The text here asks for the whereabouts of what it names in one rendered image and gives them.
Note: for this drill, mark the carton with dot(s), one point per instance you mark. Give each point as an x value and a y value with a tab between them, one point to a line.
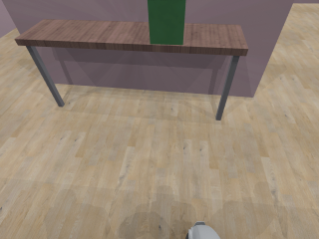
166	21

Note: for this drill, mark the table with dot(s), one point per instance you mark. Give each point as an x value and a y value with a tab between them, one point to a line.
198	38

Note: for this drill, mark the robot right thigh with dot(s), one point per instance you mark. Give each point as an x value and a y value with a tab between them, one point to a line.
202	232

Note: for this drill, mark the right robot shin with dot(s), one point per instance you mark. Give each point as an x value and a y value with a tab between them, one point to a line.
199	223

